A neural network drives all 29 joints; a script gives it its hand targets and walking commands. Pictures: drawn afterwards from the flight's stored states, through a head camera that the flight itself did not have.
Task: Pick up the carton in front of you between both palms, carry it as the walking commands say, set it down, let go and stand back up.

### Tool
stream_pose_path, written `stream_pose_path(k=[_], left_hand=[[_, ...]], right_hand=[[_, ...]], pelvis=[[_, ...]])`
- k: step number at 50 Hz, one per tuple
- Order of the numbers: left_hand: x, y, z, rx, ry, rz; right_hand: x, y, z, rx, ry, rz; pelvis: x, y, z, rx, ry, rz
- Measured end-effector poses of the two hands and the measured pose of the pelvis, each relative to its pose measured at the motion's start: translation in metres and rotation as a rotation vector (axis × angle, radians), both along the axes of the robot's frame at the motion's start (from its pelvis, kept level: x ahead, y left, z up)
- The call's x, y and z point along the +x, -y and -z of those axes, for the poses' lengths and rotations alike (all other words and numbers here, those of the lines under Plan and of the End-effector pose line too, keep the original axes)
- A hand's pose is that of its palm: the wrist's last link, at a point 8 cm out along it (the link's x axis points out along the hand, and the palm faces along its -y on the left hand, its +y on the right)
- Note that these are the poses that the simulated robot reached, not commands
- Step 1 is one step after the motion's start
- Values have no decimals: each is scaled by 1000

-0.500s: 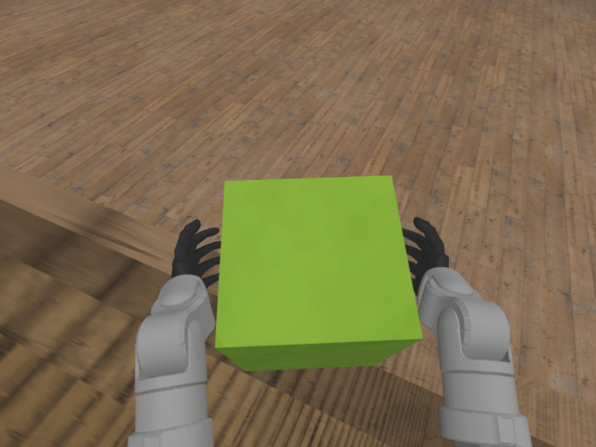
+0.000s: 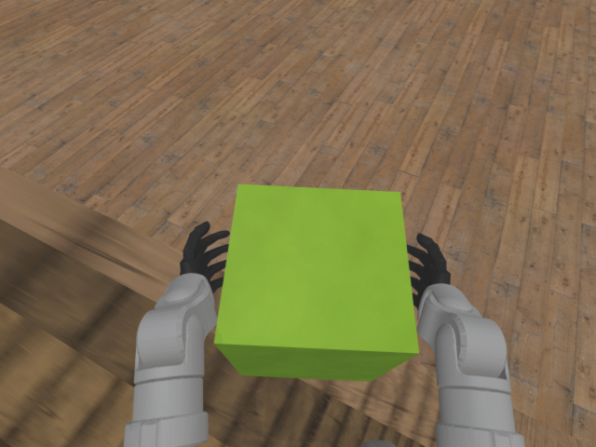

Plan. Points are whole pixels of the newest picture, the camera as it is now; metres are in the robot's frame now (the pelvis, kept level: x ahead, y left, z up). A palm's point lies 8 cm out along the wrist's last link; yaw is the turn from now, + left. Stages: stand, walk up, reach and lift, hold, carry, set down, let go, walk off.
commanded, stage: carry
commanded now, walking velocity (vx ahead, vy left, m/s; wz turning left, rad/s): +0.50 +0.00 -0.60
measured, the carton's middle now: (311, 294) +0.34 -0.01 -0.01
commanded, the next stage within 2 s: none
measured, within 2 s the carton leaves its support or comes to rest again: neither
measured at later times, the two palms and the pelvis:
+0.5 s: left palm (260, 154) +0.70 +0.09 -0.06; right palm (403, 174) +0.64 -0.21 -0.07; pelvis +0.36 -0.01 -0.12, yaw -15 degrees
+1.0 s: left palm (306, 103) +1.05 -0.03 -0.17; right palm (400, 135) +0.88 -0.28 -0.16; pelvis +0.71 +0.01 -0.22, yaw -30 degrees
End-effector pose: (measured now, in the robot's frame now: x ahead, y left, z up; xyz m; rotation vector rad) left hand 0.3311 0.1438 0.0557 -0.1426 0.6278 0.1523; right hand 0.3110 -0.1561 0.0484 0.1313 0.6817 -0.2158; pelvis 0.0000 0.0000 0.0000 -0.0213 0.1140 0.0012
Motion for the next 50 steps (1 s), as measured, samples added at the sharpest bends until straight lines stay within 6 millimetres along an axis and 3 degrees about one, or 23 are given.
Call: stream_pose_path(k=[4, 8, 12, 15, 18, 23, 29, 33, 36, 39, 44, 50], left_hand=[[55, 25, 23, -26, -19, 59], [118, 43, 33, -6, 22, 110], [190, 53, 38, 6, 104, 103], [241, 48, 42, 23, 167, 68], [279, 41, 67, 32, 115, 64], [337, 48, 107, 21, -33, 89], [435, 75, 118, 6, 14, 190], [509, 86, 125, 12, 105, 255], [567, 95, 145, 10, 157, 320], [608, 107, 173, -2, 114, 379], [659, 130, 210, -49, 11, 446], [721, 169, 225, -49, 4, 521]], right_hand=[[36, 23, 15, 0, -16, 85], [86, 40, 21, -5, 23, 141], [156, 51, 31, -21, 103, 135], [220, 48, 41, -30, 166, 79], [268, 45, 60, -61, 110, 70], [312, 52, 104, -27, -38, 144], [374, 69, 123, -16, 16, 237], [433, 76, 132, -38, 101, 301], [477, 80, 145, -70, 145, 343], [503, 84, 169, -80, 98, 377], [530, 91, 197, -43, 18, 458], [573, 119, 206, -31, 18, 560]], pelvis=[[54, -3, 7, 2, -2, 45], [116, 0, 23, 12, 14, 78], [188, 9, 60, 38, 66, 110], [237, 13, 95, 23, 88, 137], [274, 18, 111, 6, 64, 191], [335, 17, 114, -2, 46, 240], [418, 2, 127, -8, 27, 320], [486, -10, 156, -28, 32, 375], [539, -17, 192, -32, 46, 394], [578, -22, 209, -16, 47, 423], [636, -23, 216, -20, 46, 480], [705, -14, 220, -28, 42, 515]])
